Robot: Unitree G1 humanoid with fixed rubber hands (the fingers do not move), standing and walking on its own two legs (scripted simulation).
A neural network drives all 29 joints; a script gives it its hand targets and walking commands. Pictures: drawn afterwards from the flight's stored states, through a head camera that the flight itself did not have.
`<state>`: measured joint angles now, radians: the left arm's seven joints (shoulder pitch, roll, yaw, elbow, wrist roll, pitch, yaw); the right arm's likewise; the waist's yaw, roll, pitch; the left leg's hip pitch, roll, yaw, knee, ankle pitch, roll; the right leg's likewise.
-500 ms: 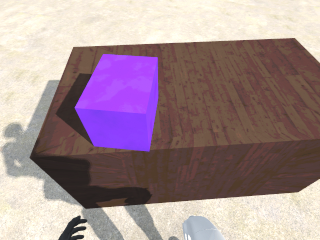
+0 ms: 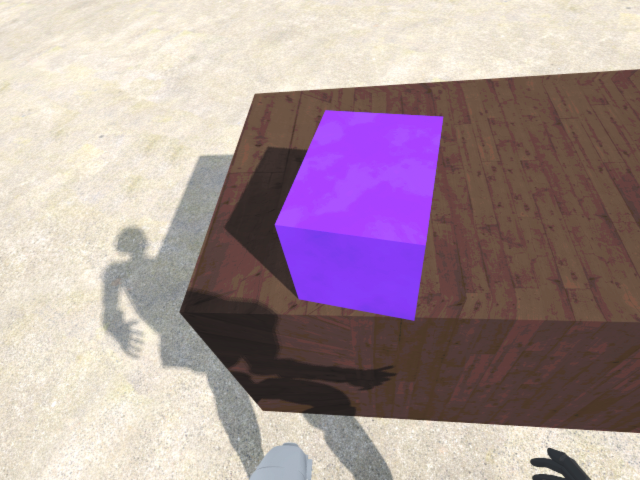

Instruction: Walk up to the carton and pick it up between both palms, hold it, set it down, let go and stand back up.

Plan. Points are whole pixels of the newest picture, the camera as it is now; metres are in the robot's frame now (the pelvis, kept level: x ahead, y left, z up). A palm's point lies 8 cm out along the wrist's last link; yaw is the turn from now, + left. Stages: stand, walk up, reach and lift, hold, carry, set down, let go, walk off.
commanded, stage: walk up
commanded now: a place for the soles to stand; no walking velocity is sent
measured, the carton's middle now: (368, 211) +0.52 -0.01 -0.02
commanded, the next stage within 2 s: none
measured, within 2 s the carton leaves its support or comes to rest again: neither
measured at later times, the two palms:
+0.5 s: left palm (141, 465) +0.14 +0.30 -0.10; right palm out of the picture +0.07 -0.26 -0.10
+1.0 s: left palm out of the picture +0.08 +0.23 -0.11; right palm out of the picture +0.14 -0.28 -0.08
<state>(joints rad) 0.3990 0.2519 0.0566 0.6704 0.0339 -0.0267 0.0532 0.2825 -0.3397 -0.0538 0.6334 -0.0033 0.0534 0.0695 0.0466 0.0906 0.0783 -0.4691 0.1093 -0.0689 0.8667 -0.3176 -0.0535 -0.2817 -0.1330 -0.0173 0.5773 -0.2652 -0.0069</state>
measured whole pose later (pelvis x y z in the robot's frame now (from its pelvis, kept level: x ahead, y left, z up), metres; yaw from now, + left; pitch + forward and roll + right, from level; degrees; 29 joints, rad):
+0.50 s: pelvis +0.02 +0.03 -0.01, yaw +0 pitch -1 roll +1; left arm 0.25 0.33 0.05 0.63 0.04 0.08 -0.02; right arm 0.40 -0.31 -0.05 0.59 -0.05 0.01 -0.04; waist -0.04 -0.02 0.10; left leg -0.37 0.07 -0.02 0.65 -0.27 -0.05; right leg -0.37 -0.06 -0.02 0.77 -0.43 0.02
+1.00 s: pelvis +0.02 -0.02 +0.00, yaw +2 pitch -1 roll +1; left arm 0.35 0.26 0.00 0.68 0.01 0.02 -0.01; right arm 0.30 -0.26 -0.02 0.62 -0.02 0.00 -0.01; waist 0.03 -0.04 0.03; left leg -0.26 0.00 0.03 0.55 -0.27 0.00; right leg -0.27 -0.01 -0.08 0.58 -0.30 -0.04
